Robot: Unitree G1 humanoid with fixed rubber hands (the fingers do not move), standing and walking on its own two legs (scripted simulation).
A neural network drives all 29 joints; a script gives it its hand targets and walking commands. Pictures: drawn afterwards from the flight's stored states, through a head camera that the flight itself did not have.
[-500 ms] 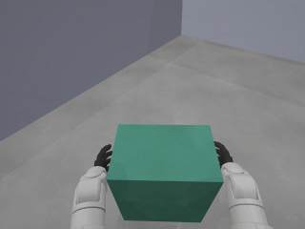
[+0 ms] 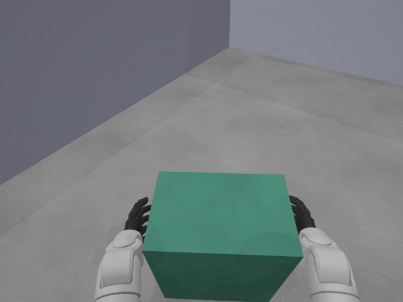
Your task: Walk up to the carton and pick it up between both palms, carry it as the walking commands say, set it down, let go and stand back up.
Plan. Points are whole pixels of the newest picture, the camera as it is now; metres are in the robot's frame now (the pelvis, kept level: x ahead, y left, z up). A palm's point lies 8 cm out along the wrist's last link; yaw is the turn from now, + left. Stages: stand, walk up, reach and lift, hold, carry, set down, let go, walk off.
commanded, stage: reach and lift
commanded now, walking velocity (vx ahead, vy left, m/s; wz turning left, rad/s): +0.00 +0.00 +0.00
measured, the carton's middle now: (218, 242) +0.28 +0.00 -0.03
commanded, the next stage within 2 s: hold in 0.12 s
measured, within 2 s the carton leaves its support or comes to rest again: neither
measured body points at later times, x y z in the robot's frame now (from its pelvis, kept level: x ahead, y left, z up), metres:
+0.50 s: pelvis -0.02 -0.01 +0.00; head -0.04 -0.03 +0.45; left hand +0.28 +0.16 +0.02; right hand +0.28 -0.18 +0.02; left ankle +0.00 +0.13 -0.75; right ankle +0.04 -0.14 -0.75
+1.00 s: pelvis -0.07 -0.01 -0.04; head -0.10 -0.02 +0.41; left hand +0.25 +0.20 +0.09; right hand +0.29 -0.13 +0.08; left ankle -0.03 +0.12 -0.72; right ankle +0.04 -0.14 -0.75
